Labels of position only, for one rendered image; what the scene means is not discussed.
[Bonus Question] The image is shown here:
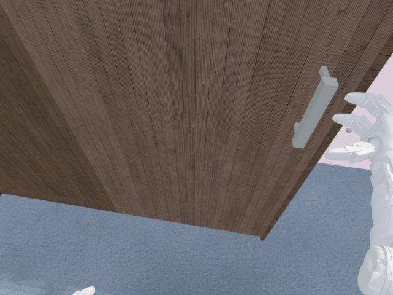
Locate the wardrobe door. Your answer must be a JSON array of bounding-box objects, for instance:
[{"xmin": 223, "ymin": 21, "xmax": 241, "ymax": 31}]
[
  {"xmin": 0, "ymin": 4, "xmax": 113, "ymax": 205},
  {"xmin": 0, "ymin": 0, "xmax": 393, "ymax": 237}
]

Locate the handle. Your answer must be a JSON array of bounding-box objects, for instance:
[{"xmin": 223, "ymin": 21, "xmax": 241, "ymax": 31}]
[{"xmin": 292, "ymin": 66, "xmax": 339, "ymax": 148}]

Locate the right robot upper arm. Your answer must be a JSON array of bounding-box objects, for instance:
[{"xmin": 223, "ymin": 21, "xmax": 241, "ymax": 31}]
[{"xmin": 357, "ymin": 245, "xmax": 393, "ymax": 295}]

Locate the right robot forearm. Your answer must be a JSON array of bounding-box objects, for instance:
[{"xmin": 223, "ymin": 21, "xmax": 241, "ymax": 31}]
[{"xmin": 370, "ymin": 151, "xmax": 393, "ymax": 248}]

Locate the right robot hand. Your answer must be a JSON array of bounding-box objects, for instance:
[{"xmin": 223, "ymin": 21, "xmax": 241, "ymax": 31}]
[{"xmin": 325, "ymin": 92, "xmax": 393, "ymax": 164}]

